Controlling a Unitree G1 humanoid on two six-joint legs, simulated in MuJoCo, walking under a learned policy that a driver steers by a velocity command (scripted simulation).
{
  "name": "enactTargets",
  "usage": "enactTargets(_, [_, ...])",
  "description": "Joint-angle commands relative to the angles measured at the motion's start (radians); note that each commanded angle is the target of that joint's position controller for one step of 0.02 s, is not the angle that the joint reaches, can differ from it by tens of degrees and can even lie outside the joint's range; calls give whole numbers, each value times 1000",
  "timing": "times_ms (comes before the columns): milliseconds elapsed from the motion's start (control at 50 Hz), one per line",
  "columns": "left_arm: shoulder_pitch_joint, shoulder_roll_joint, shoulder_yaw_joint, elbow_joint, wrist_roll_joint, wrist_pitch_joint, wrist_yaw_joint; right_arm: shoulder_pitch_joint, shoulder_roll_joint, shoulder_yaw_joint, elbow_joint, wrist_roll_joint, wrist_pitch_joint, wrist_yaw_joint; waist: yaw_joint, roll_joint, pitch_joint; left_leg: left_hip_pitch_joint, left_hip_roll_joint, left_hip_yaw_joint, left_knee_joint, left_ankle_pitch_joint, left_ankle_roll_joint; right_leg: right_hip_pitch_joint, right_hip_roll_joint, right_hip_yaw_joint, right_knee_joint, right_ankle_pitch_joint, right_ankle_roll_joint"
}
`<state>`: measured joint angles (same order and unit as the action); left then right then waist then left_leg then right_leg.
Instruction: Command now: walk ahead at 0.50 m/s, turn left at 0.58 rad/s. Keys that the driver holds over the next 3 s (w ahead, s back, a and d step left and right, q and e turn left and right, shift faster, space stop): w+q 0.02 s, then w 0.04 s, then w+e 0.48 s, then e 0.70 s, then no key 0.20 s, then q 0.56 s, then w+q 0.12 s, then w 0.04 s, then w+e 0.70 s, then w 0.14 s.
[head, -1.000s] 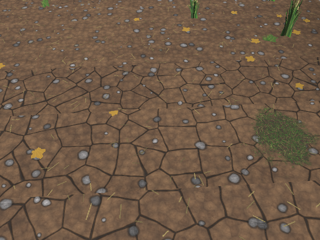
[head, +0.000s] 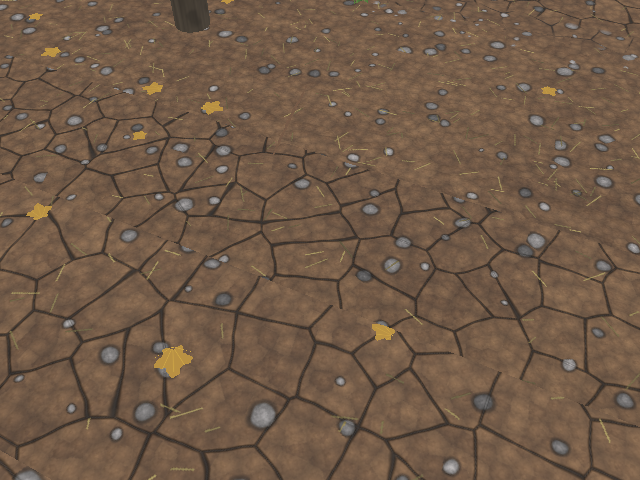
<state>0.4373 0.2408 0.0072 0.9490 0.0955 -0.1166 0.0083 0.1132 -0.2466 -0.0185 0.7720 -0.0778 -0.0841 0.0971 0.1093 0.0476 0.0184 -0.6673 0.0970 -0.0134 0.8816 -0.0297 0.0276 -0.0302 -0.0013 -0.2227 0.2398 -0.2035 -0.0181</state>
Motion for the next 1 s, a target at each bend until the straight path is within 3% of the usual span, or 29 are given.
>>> enactTargets(20, [-91, 103, 16, -67, 9, -22, -3, 85, -65, -18, -44, -10, -7, -4, -81, -101, 36, -1, 37, -65, 68, 12, 17, 4, -333, 116, -31, 245, -211])
enactTargets(100, [-34, 159, 33, -39, -14, -7, -5, -21, -60, -26, -111, -5, -13, -18, -36, -122, 79, 153, -27, 54, -60, -214, 27, -13, -305, 94, 55, 266, -178])
enactTargets(120, [-44, 209, 49, -31, -65, 2, -15, -42, -78, -42, -125, 16, -14, -20, -52, -104, 89, 253, -98, 166, -256, -325, 23, -37, -273, 70, 95, 265, -191])
enactTargets(140, [-44, 223, 53, -24, -10, 13, -34, 66, -61, -42, -93, 18, -25, -27, -96, -137, 58, 518, -128, 140, -199, -74, 45, -177, -281, 72, 224, 446, -178])
enactTargets(160, [-94, 240, 66, -33, 1, 6, -57, 243, -138, -86, -45, 23, -41, -48, -199, -105, -14, 699, -161, 145, -255, -57, 86, -264, -221, 27, 446, 490, -143])
enactTargets(180, [18, 72, 24, -51, 9, -9, -75, 383, -244, -114, -17, 16, -39, -82, -190, 146, -282, 1138, 36, -111, -229, 261, 311, -532, -83, 13, 813, 39, -35])
enactTargets(200, [-46, 26, 10, -96, -30, -36, -109, 594, -204, -90, 13, -9, -42, -80, -273, 154, -358, 1232, 262, -531, -462, 282, 456, -745, 65, 181, 1026, -482, -17])
enactTargets(220, [-285, 57, 27, -165, -80, -44, -108, 610, -162, -99, 70, -24, -55, -82, -340, 70, -34, 1002, 268, -502, -539, 113, 363, -915, 29, 299, 1067, -418, -60])
enactTargets(240, [-318, 73, 39, -179, -65, -36, -83, 518, -137, -86, 85, 26, -53, -76, -262, 65, 49, 823, 266, -370, -533, -57, 303, -890, -65, 263, 1100, -367, -71])
enactTargets(260, [-251, 103, 54, -151, -41, -23, -68, 430, -69, -61, 67, 45, -38, -68, -197, 35, 35, 668, 252, -287, -521, -119, 292, -796, -98, 261, 1101, -323, -89])
enactTargets(300, [-224, -26, 15, -147, 9, 0, -69, 302, 39, -11, 30, 23, -14, -81, -123, -8, 99, 407, 216, -162, -570, -221, 233, -679, -133, 314, 949, -113, -113])
enactTargets(340, [-206, -75, -7, -140, 37, 8, -89, 186, 115, 32, -8, -14, -28, -120, -82, -25, 61, 360, 181, -90, -558, -222, 175, -652, -150, 377, 752, 227, -124])
enactTargets(380, [-192, -13, 8, -131, 0, 14, -105, 172, 21, 14, -22, -22, -49, -147, -96, -17, -27, 279, 58, 96, -439, -270, 124, -495, -104, 286, 538, 606, -90])
enactTargets(400, [-221, 4, 15, -134, -8, 24, -109, 228, -10, 15, 7, -39, -45, -140, -113, -10, -5, 184, 37, 146, -411, -329, 117, -398, -78, 229, 515, 751, -73])
enactTargets(440, [-267, 23, 16, -166, -11, 38, -107, 344, 15, 35, 66, -56, -37, -119, -129, -5, 69, 156, 103, 97, -376, -402, 134, -393, -92, 229, 506, 765, -65])
enactTargets(480, [-350, 58, 24, -185, -4, 42, -94, 437, 6, 42, 124, -33, -38, -98, -157, -40, 137, 303, 180, 41, -323, -399, 131, -493, -117, 245, 409, 665, -70])
enactTargets(560, [-504, 26, 5, -195, 20, 52, -83, 572, -33, 37, 236, 10, -13, -121, -254, -70, 211, 582, 184, 4, -208, -333, 82, -603, -136, 209, 138, 542, -70])
enactTargets(600, [-376, 61, 25, -118, 5, 44, -69, 546, -66, 27, 249, 5, 8, -113, -194, -110, 147, 572, 117, 74, -21, -136, 40, -375, -92, 135, 51, 589, -51])
enactTargets(620, [-123, 120, 56, -28, -10, 41, -49, 541, -107, 14, 258, -19, 19, -84, -105, -151, 26, 492, 53, 151, 168, -81, -11, -25, -67, 120, 39, 774, -65])
enactTargets(640, [45, 241, 104, 10, -17, 34, -38, 450, -98, 20, 196, -34, 25, -55, -7, -200, -53, 252, 8, 202, 363, -104, -76, 322, -63, 96, 97, 917, -121])
enactTargets(660, [219, 339, 137, 36, -33, 47, -40, 604, 92, 67, 179, -28, 19, -30, -37, -401, -454, -31, -77, 163, 838, -779, -178, 918, -294, 344, 504, 1466, -419])
enactTargets(680, [302, 282, 124, 59, -24, 46, -48, 424, -24, 47, 129, 21, 22, -2, 89, -197, -537, -204, -90, 85, 1065, -883, -196, 985, -367, 516, 500, 1504, -456])
enactTargets(700, [268, 241, 120, 27, -28, 46, -32, 208, -61, 31, 32, 58, -1, -7, 134, -127, -409, -351, -65, 21, 1103, -851, -160, 833, -394, 564, 405, 1239, -423])
enactTargets(720, [89, 232, 107, -41, -59, 39, -22, 74, -85, 19, -54, 62, -33, -40, 65, -80, -239, -369, -4, -16, 938, -818, -131, 496, -388, 588, 311, 932, -401])
enactTargets(760, [-130, 137, 66, -100, -66, 14, -33, 141, -91, 7, -31, 7, -51, -108, -123, -14, -56, -72, 85, -82, 520, -603, -84, -139, -347, 498, 145, 844, -367])
enactTargets(780, [-216, 127, 57, -149, -60, -1, -45, 209, -47, 8, 3, 20, -45, -117, -175, -37, -3, 114, 66, -58, 272, -439, -76, -378, -304, 443, 34, 827, -380])
enactTargets(840, [-267, 254, 95, -202, -48, -20, -85, 289, -49, 4, 50, 49, -7, -90, -221, -86, -71, 387, -30, 33, -14, -195, -79, -496, -202, 415, -2, 814, -365])
enactTargets(940, [-253, 197, 111, -235, -56, 8, -114, 151, -107, -9, 29, 36, 16, -111, -166, -72, -77, 383, -24, -41, -280, -45, -71, -305, -226, 548, 65, 442, -287])
enactTargets(1000, [-209, 160, 102, -234, -59, 20, -113, 66, -192, -44, -18, 57, -16, -123, -145, -40, -95, 480, -2, -21, -437, 79, 50, -280, -128, 568, 160, 168, -199])
